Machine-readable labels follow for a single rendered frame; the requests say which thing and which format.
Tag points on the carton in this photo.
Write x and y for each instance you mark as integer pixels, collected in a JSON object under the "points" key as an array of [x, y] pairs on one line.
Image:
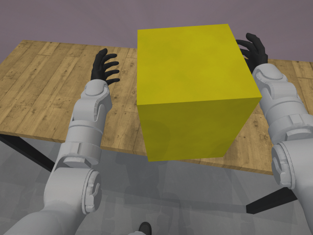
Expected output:
{"points": [[195, 91]]}

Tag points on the robot left foot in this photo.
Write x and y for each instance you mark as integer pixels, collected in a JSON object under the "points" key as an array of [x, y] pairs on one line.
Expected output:
{"points": [[145, 227]]}

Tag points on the right robot hand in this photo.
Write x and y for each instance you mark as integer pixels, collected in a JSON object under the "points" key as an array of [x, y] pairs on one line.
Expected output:
{"points": [[256, 54]]}

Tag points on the right robot forearm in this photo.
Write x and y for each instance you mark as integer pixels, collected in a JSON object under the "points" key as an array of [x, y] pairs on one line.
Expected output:
{"points": [[282, 107]]}

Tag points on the table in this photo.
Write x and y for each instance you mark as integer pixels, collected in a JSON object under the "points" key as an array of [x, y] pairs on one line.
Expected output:
{"points": [[40, 82]]}

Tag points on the left robot hand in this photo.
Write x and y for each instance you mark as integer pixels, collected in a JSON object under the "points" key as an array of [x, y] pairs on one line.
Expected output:
{"points": [[99, 68]]}

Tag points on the right robot upper arm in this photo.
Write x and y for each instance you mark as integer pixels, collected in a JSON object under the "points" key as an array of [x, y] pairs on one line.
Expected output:
{"points": [[292, 167]]}

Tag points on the left robot forearm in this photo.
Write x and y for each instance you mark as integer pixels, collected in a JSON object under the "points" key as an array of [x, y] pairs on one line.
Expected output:
{"points": [[82, 146]]}

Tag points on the left robot upper arm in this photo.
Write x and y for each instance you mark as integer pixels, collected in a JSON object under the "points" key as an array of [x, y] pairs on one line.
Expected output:
{"points": [[71, 194]]}

